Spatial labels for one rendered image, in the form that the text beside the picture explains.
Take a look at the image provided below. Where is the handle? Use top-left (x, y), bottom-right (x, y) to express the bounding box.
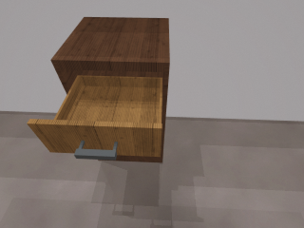
top-left (74, 140), bottom-right (118, 161)

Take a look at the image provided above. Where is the cabinet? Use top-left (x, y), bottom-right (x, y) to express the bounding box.
top-left (50, 17), bottom-right (170, 163)

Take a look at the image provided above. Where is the drawer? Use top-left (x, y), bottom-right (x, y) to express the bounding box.
top-left (27, 75), bottom-right (162, 157)

